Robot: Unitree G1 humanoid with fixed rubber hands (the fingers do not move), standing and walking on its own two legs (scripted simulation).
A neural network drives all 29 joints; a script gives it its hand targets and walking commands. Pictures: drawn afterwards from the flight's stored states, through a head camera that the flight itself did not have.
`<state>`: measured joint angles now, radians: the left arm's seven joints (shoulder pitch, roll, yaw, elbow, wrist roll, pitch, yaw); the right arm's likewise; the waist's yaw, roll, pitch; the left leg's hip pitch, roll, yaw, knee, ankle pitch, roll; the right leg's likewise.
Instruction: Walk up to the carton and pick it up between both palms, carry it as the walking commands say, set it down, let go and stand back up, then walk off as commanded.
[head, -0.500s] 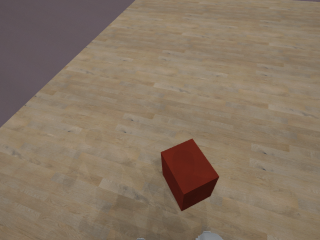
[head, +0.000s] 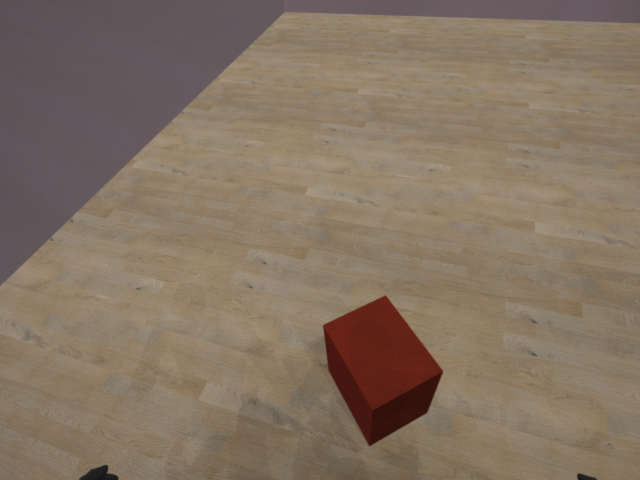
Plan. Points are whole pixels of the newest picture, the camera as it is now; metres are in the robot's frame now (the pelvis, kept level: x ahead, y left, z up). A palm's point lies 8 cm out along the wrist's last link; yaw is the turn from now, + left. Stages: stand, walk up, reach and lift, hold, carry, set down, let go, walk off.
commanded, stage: walk up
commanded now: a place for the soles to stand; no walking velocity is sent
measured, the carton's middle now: (377, 370) +0.54 -0.10 -0.59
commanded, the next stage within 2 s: none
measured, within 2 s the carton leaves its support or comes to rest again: neither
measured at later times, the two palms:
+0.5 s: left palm out of the picture +0.17 +0.25 -0.08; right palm out of the picture -0.01 -0.43 -0.08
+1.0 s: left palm out of the picture +0.09 +0.04 -0.09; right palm out of the picture +0.12 -0.66 -0.06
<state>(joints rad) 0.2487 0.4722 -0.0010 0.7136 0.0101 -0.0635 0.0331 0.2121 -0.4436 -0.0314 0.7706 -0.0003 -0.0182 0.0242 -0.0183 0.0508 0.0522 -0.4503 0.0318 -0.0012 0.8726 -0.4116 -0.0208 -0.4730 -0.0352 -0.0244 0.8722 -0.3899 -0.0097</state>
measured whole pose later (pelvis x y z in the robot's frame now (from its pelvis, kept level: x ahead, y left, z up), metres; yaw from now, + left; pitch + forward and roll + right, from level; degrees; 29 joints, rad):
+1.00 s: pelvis +0.05 -0.30 +0.01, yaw +11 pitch -4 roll +2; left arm 0.21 0.48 0.01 0.72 0.06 0.09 -0.07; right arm 0.39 -0.49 -0.09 0.91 0.00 -0.06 -0.12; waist -0.01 -0.07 0.16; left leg -0.42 0.08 0.08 0.74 -0.27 0.07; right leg -0.43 0.08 -0.21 0.97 -0.38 0.08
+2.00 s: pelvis +0.14 -0.36 -0.01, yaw +12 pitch -3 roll +0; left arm 0.12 0.44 0.02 0.79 -0.02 -0.03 0.07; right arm 0.10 -0.48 -0.05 0.77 0.00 0.06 0.01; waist 0.02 0.07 0.22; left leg -0.52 -0.01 0.05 0.86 -0.29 0.05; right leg -0.39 0.00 -0.05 0.92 -0.55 -0.01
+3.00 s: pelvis +0.08 -0.33 +0.00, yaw +23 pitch -4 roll +2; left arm 0.17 0.43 0.02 0.79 0.02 0.01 0.00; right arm 0.22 -0.47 -0.02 0.82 0.00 -0.05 -0.03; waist 0.01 0.01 0.13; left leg -0.41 -0.04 -0.03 0.83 -0.36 0.00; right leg -0.38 -0.06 -0.06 0.90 -0.46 -0.03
